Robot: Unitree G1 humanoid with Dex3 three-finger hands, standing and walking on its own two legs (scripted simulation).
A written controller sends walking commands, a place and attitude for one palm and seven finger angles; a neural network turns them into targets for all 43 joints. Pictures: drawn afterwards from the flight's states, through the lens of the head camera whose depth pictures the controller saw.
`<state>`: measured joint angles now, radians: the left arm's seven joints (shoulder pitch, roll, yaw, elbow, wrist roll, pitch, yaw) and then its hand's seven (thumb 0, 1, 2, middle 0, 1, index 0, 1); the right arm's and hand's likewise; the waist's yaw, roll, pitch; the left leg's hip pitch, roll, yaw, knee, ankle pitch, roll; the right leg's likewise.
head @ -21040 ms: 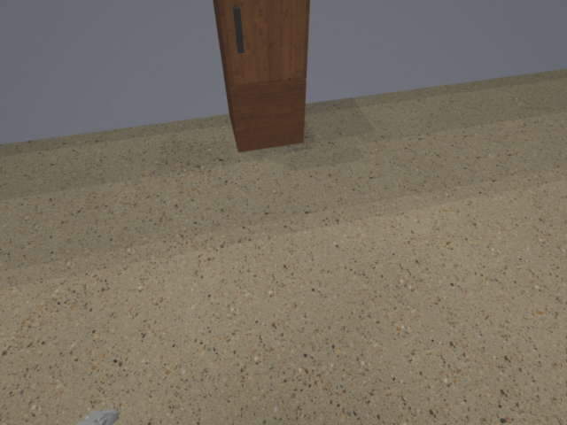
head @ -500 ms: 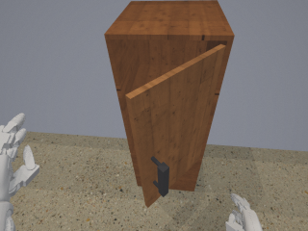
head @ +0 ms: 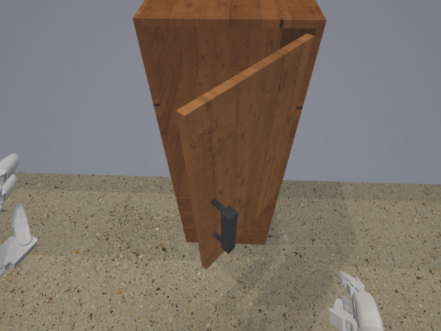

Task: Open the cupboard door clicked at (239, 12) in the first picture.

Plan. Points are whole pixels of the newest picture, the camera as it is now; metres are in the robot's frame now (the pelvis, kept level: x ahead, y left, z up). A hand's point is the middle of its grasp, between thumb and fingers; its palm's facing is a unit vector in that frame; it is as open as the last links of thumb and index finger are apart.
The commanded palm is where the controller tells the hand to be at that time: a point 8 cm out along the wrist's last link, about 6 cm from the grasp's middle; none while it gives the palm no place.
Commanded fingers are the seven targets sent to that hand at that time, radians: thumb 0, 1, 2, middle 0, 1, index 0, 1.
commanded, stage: step back with the hand held close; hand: left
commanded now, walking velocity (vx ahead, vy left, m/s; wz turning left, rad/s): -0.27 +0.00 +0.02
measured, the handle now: (222, 226) +0.36 +0.03 -0.09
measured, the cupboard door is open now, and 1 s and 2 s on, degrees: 49 49 49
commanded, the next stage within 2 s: stop stepping back and stand still in 0.72 s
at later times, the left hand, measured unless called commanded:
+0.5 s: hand out of the picture +0.09 +0.28 +0.16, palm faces +0.50 -0.73 -0.46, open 7.4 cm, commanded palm +0.03 +0.32 +0.17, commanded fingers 0.00 0.90 0.90 -0.20 -0.30 -0.20 -0.30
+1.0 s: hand out of the picture +0.03 +0.23 +0.16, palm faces +0.31 -0.79 -0.53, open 7.4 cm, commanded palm -0.03 +0.28 +0.17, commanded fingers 0.00 0.90 0.90 -0.20 -0.30 -0.20 -0.30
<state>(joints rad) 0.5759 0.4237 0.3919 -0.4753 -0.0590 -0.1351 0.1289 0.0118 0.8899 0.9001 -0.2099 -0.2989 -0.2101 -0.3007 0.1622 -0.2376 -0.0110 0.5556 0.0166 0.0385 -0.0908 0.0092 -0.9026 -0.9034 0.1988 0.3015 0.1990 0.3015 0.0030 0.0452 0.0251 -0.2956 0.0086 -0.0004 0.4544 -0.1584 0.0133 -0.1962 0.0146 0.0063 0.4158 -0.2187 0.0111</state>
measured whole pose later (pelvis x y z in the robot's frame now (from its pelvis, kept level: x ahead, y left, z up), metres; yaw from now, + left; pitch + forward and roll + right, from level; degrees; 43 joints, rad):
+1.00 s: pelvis -0.18 -0.02 -0.02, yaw -2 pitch +2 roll -2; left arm 0.64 0.50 0.45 -0.57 -0.07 -0.22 0.13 0.01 0.89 0.90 -0.21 -0.30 -0.21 -0.30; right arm 0.19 -0.19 0.03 0.63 0.00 -0.06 -0.05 0.01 -0.90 -0.90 0.20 0.30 0.20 0.30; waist -0.02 0.00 -0.03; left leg -0.49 0.05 0.04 0.53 -0.07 0.02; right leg -0.04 0.06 0.02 0.47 -0.45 -0.03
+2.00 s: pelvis -0.19 -0.02 -0.02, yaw +1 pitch -2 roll +0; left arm 0.34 0.17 0.00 0.96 0.02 0.07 0.01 0.01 0.95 0.90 -0.20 -0.30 -0.20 -0.30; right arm 0.27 -0.26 -0.01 0.98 -0.04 0.06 -0.02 0.00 -0.91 -0.90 0.20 0.30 0.20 0.30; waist -0.02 -0.05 0.07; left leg -0.46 -0.01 0.01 0.56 -0.07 0.02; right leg -0.02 0.03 -0.02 0.56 -0.51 -0.04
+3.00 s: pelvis -0.16 -0.04 -0.02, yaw -1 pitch -4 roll +1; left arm 0.40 0.11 0.02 1.10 0.01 0.02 0.06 0.00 0.91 0.90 -0.20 -0.30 -0.20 -0.30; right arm 0.29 -0.12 -0.01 1.13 -0.02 0.03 -0.06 0.00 -0.91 -0.90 0.20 0.30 0.20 0.30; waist -0.01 -0.02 0.09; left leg -0.36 0.01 0.03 0.57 -0.14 -0.01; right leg 0.11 0.04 0.01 0.46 -0.50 -0.06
